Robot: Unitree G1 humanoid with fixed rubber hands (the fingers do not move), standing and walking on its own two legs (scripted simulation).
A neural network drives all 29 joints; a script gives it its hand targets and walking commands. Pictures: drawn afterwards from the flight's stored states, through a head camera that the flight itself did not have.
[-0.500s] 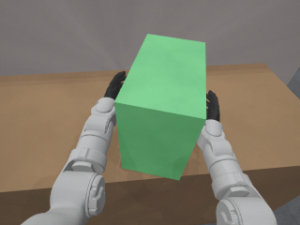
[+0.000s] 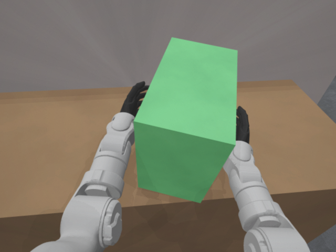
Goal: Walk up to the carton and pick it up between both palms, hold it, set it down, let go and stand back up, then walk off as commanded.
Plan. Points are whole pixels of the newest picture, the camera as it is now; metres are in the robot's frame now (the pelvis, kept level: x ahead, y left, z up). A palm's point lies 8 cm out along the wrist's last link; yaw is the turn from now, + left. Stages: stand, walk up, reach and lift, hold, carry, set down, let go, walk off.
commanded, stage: reach and lift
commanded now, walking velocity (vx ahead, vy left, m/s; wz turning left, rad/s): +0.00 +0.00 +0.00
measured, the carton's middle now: (186, 120) +0.45 -0.02 +0.10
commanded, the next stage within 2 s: none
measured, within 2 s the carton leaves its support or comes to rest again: neither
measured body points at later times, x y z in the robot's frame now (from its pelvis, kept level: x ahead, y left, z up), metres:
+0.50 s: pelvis -0.01 -0.01 +0.00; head -0.04 +0.00 +0.45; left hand +0.41 +0.11 +0.19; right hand +0.38 -0.15 +0.12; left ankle +0.05 +0.11 -0.74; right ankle -0.02 -0.13 -0.74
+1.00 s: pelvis -0.02 +0.00 +0.00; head -0.07 +0.01 +0.45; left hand +0.39 +0.13 +0.21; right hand +0.38 -0.14 +0.19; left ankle +0.05 +0.11 -0.74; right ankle -0.02 -0.13 -0.74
